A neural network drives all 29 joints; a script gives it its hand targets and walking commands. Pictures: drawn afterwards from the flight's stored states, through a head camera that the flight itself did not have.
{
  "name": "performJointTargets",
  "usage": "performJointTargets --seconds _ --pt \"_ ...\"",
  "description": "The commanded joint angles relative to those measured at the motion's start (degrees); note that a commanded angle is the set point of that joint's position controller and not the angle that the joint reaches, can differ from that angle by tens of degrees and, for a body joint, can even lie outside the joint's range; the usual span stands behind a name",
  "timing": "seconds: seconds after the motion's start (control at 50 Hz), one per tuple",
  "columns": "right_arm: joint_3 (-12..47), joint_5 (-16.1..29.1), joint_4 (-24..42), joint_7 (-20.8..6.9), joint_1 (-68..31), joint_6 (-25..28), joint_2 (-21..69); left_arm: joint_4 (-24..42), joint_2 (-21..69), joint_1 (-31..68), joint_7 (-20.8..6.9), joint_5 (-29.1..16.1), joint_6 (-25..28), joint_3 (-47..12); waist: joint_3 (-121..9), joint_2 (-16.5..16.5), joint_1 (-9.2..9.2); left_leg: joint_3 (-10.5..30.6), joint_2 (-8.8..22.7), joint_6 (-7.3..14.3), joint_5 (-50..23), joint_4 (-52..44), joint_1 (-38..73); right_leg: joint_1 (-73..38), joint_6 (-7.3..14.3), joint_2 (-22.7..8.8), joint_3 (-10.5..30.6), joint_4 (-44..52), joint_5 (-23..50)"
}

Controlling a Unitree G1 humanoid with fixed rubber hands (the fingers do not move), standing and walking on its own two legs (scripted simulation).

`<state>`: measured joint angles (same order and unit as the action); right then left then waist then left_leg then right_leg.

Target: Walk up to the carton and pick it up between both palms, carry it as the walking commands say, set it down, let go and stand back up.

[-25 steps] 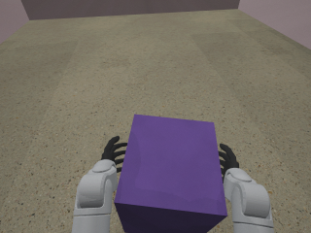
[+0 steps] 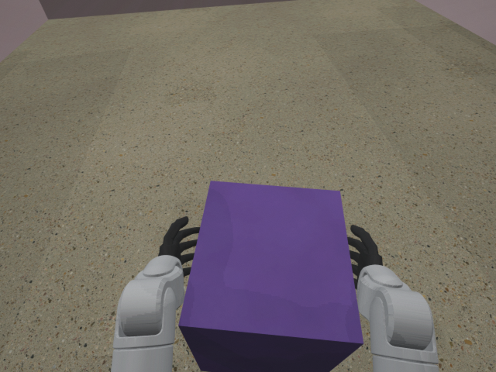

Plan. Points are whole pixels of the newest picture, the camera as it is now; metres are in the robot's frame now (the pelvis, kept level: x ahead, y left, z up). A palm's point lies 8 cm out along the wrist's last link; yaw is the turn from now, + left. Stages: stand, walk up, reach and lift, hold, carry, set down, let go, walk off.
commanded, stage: carry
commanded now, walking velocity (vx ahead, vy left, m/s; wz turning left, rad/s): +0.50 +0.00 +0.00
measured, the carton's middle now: (265, 286) +0.29 +0.00 -0.01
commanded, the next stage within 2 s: none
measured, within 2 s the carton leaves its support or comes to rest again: neither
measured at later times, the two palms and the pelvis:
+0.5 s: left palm (183, 143) +0.57 +0.17 +0.08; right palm (319, 145) +0.57 -0.12 +0.07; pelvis +0.30 +0.03 +0.00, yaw +1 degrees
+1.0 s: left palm (188, 77) +0.89 +0.22 +0.08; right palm (288, 76) +0.90 -0.07 +0.07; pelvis +0.62 +0.07 +0.00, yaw +2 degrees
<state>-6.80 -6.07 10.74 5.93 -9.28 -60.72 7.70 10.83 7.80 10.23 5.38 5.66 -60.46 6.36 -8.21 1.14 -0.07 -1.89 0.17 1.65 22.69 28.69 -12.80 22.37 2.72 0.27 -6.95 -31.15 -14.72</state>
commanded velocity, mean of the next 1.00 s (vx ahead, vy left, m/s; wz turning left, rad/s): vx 0.41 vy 0.00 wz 0.00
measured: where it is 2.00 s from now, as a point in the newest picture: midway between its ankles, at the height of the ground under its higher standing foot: (241, 224)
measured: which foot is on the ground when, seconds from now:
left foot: down 0.00-0.00, up 0.02-0.28, down 0.30-0.60, up 0.62-0.90, down 0.92-1.00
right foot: down 0.00-0.34, up 0.36-0.54, down 0.56-0.92, up 0.94-1.00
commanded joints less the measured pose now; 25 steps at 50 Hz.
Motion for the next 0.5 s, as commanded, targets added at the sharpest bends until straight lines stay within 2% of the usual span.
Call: performJointTargets --seconds 0.0,0.02,0.04,0.06,0.08,0.1,0.12,0.14,0.16,0.18,0.2,0.22,0.24,0.26,0.28,0.3,0.32,0.34,0.36,0.38,0.4,0.42,0.44,0.46,0.48 --pt "45.4 24.8 20.4 -11.6 -33.8 -2.0 52.6 16.7 53.0 28.5 -12.2 -24.2 -1.8 -42.6 -14.3 -12.5 2.47 -1.1 1.7 -2.1 12.8 25.9 -38.9 -48.2 10.7 -22.4 25.5 6.8 44.2" --pt "39.9 20.7 10.6 -11.9 -32.4 -1.4 49.9 8.6 49.7 26.3 -12.3 -19.5 -1.1 -35.8 -13.2 -10.5 2.44 -2.4 2.3 -1.6 10.5 27.5 -38.4 -46.0 9.1 -22.1 23.4 8.8 39.5" --pt "36.6 18.6 6.9 -12.2 -33.0 0.2 49.0 7.6 47.9 29.7 -12.3 -17.5 0.3 -34.2 -10.7 -5.8 2.42 -3.4 2.1 -1.6 9.4 26.7 -39.3 -45.6 8.9 -20.9 22.3 9.6 38.9" --pt "35.4 16.7 5.0 -12.0 -31.2 0.8 47.0 2.3 46.7 25.8 -12.6 -15.5 0.7 -31.6 -8.9 -8.1 2.42 -3.5 2.8 -1.1 8.8 24.3 -40.3 -44.9 8.6 -21.3 21.6 10.8 39.3" --pt "35.3 16.8 5.9 -11.9 -32.2 0.9 47.0 1.8 46.1 25.1 -12.3 -14.8 1.0 -31.0 -7.7 -7.7 2.23 -2.6 3.8 -0.7 7.0 19.0 -38.3 -43.1 8.3 -21.4 20.7 12.6 34.8" --pt "34.4 15.5 1.4 -11.6 -27.5 0.4 46.5 2.1 45.7 25.2 -12.5 -15.3 0.6 -31.3 -7.3 -8.2 2.11 -4.5 2.3 -1.0 2.9 17.6 -35.3 -41.5 7.0 -19.0 17.4 13.0 36.0" --pt "42.4 22.0 12.8 -11.6 -30.5 -1.0 50.4 12.2 47.0 25.9 -12.3 -19.8 -1.1 -37.8 -7.2 -8.6 1.97 -5.2 2.0 -1.0 -1.0 12.4 -32.2 -40.5 6.4 -17.8 14.3 12.8 37.5" --pt "42.4 21.9 12.2 -11.5 -29.6 -1.9 51.3 12.2 48.8 26.3 -12.4 -20.7 -1.8 -38.5 -7.5 -10.5 1.61 -5.5 1.3 -0.9 -6.1 9.1 -28.1 -38.5 5.2 -16.2 10.9 12.7 41.2" --pt "43.9 23.5 14.7 -11.4 -30.9 -2.9 51.6 13.4 49.8 26.1 -12.4 -22.3 -3.0 -40.3 -7.0 -9.8 1.38 -8.2 -1.2 -0.3 -9.7 4.9 -19.6 -32.1 3.6 -14.1 5.8 10.9 47.0" --pt "42.9 22.9 12.3 -11.7 -30.0 -3.3 51.8 12.8 49.0 26.6 -12.7 -21.8 -3.2 -39.0 -9.0 -12.1 0.83 -9.8 -2.8 0.1 -13.5 -0.1 -11.6 -28.9 1.7 -12.7 0.7 7.1 53.5" --pt "43.1 23.3 12.6 -11.5 -30.6 -4.0 52.1 10.6 48.9 24.7 -12.9 -21.6 -4.5 -38.3 -11.0 -12.0 -0.21 -11.8 -4.6 0.9 -18.4 -1.1 -0.4 -23.5 -0.1 -11.6 -2.5 1.3 57.0" --pt "43.3 22.8 13.9 -11.6 -29.6 -4.7 51.8 14.0 48.8 27.1 -13.1 -22.4 -5.3 -39.9 -12.3 -10.8 -1.11 -10.0 -4.2 2.6 -18.2 -1.6 8.6 -18.1 -2.0 -10.4 -4.7 -5.3 53.2" --pt "43.7 23.7 15.6 -12.2 -31.7 -5.3 50.3 12.0 48.4 25.5 -13.5 -22.1 -6.2 -39.2 -15.1 -4.3 -2.83 -1.5 0.4 5.4 -12.4 -2.2 20.6 -5.9 -4.0 -7.1 -5.4 -15.4 39.4" --pt "42.2 22.8 13.9 -11.8 -30.9 -6.0 48.4 10.1 46.6 24.5 -13.8 -21.3 -7.4 -37.6 -16.0 9.8 -3.30 21.1 14.5 13.4 -13.1 -9.5 27.6 6.8 -6.2 0.3 -5.5 -35.4 16.2" --pt "40.9 22.2 11.8 -11.7 -33.3 -5.5 49.8 9.2 48.8 28.0 -14.3 -21.8 -6.9 -37.6 -18.6 13.7 -1.74 34.6 21.9 20.1 -28.5 -10.3 34.7 16.8 -4.5 4.1 3.4 -44.9 -18.6" --pt "39.1 20.8 7.0 -12.1 -28.4 -5.7 49.2 6.5 47.0 26.0 -14.1 -19.6 -6.9 -35.7 -17.8 12.4 -1.16 31.9 23.1 18.5 -33.1 -8.0 33.2 19.0 -3.3 0.7 7.8 -48.0 -22.6" --pt "43.6 24.4 14.5 -11.7 -32.7 -6.0 51.1 13.1 49.2 29.4 -14.2 -24.0 -7.2 -39.5 -16.0 7.2 -1.48 32.4 24.8 19.0 -34.1 -7.1 29.9 22.5 -2.2 -1.7 8.8 -46.7 -22.9" --pt "45.4 25.6 16.8 -11.4 -33.9 -6.2 52.7 13.8 49.9 29.7 -14.1 -24.3 -7.3 -39.4 -15.6 0.1 -1.77 27.2 23.0 15.6 -32.4 -6.9 28.7 22.3 -2.1 -4.7 9.5 -37.6 -19.4" --pt "45.0 25.6 13.9 -12.0 -32.9 -7.4 53.9 11.3 50.8 27.2 -14.2 -23.5 -8.0 -38.2 -13.5 1.0 -1.28 18.9 19.8 12.0 -30.2 -7.6 24.8 19.2 -3.0 -4.9 6.9 -26.1 -18.7" --pt "45.5 25.7 15.2 -12.0 -33.1 -7.3 54.2 8.1 52.7 24.5 -14.3 -23.0 -8.2 -37.3 -12.0 0.8 -1.13 16.4 17.4 10.9 -31.1 -8.1 24.2 18.8 -3.5 -4.4 6.2 -20.6 -16.9" --pt "46.2 25.7 16.9 -12.2 -33.9 -6.7 54.0 9.1 52.7 24.2 -14.5 -22.9 -7.6 -37.4 -11.5 1.3 -0.97 13.5 18.9 10.2 -27.5 -8.8 19.2 14.3 -3.6 -5.9 6.5 -14.5 -19.1" --pt "43.9 24.4 10.8 -12.5 -30.3 -7.3 56.2 9.6 53.3 27.1 -14.4 -23.2 -7.8 -37.9 -12.6 7.2 -0.90 11.3 16.8 9.3 -24.8 -9.1 19.1 11.1 -3.9 -4.3 3.8 -9.2 -17.0" --pt "43.5 24.1 12.8 -12.6 -31.1 -6.9 53.6 10.6 53.6 28.2 -14.0 -23.5 -7.8 -39.3 -13.7 14.3 -0.20 9.6 15.8 8.5 -22.5 -7.9 15.4 5.6 -3.9 -3.1 2.5 -2.0 -12.2" --pt "43.4 25.0 14.7 -12.5 -34.0 -6.8 54.7 11.9 53.9 29.1 -13.7 -23.9 -7.6 -39.2 -12.5 15.2 0.38 5.9 14.7 7.5 -19.3 -6.4 12.6 0.8 -4.0 -2.1 -0.1 5.5 -6.8" --pt "43.8 24.6 15.1 -12.5 -33.3 -6.8 53.3 13.0 52.6 29.1 -13.8 -23.2 -7.1 -38.7 -13.5 10.3 0.89 4.0 13.3 6.4 -17.3 -3.8 7.5 -7.5 -4.1 -0.5 -2.0 11.5 -0.6"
